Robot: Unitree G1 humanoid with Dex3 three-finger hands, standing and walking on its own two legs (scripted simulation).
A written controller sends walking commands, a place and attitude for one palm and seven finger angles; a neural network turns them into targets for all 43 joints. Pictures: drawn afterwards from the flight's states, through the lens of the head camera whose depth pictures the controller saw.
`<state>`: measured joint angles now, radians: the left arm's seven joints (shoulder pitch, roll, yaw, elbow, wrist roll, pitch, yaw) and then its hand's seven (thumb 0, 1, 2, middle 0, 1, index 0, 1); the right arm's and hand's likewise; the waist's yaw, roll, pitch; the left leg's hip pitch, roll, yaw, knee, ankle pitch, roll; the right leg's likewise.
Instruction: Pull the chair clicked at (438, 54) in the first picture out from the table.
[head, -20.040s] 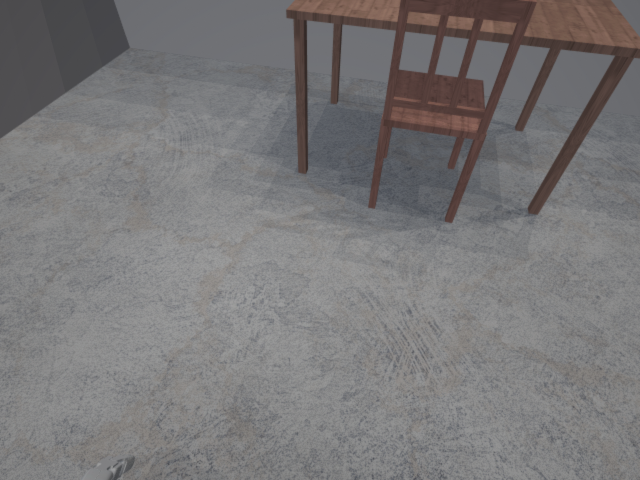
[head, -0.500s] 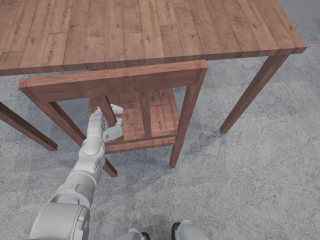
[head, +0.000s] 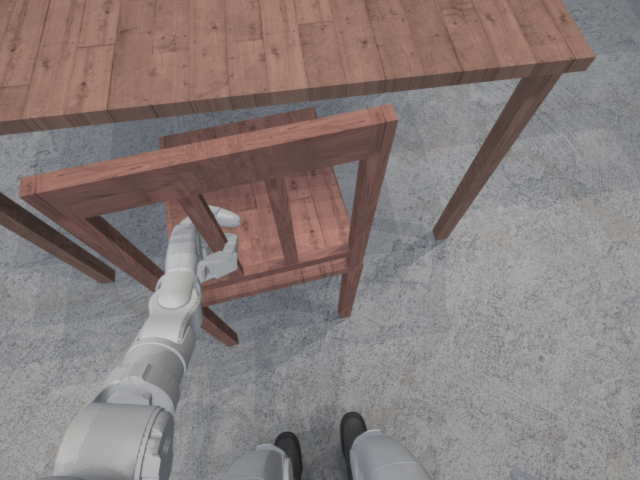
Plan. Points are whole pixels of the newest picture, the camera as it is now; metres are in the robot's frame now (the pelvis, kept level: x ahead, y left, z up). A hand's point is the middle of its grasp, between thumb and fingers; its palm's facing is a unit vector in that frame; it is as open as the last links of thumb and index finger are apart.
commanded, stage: step backward, pulling the chair out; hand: left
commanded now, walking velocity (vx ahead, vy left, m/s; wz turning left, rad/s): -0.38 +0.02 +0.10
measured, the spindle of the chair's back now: (217, 240) +0.43 +0.13 -0.08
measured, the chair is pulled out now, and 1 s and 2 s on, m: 0.08 0.14 0.14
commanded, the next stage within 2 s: none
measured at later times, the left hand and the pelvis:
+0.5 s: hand (223, 300) +0.34 +0.12 -0.07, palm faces -0.03 -0.97 -0.23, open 5.5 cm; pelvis -0.03 -0.01 +0.00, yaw +0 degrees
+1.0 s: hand (223, 301) +0.34 +0.12 -0.07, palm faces -0.03 -0.97 -0.25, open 5.6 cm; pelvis -0.04 -0.01 +0.00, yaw +1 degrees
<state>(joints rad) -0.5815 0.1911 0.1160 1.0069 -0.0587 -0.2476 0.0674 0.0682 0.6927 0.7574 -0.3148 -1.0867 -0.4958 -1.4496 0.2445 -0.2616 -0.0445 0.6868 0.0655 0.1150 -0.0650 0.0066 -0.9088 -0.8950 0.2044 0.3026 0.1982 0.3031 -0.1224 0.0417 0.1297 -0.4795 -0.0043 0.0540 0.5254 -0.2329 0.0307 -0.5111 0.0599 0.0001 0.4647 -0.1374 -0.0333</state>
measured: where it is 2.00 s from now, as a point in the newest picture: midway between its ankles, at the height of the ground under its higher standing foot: outside the picture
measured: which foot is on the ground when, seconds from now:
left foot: down 0.00-1.00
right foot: down 0.00-1.00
